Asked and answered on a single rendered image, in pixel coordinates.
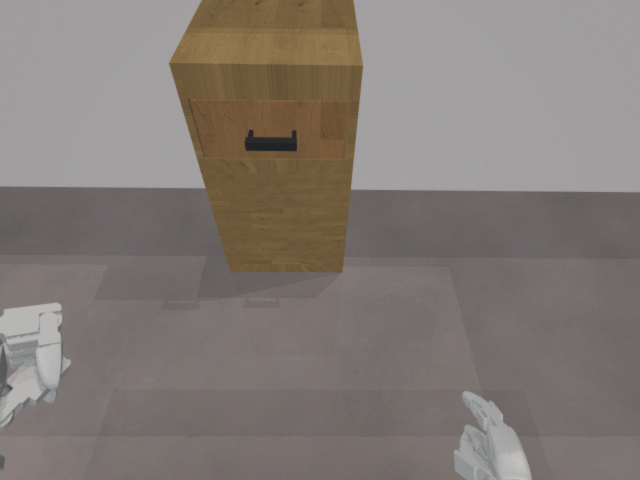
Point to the left robot hand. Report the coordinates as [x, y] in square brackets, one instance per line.
[31, 342]

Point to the drawer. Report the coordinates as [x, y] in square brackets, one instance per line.
[223, 125]

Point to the cabinet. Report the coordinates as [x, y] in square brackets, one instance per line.
[274, 214]

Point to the handle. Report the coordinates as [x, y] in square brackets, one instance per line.
[270, 143]

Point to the right robot hand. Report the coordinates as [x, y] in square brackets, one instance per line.
[501, 455]

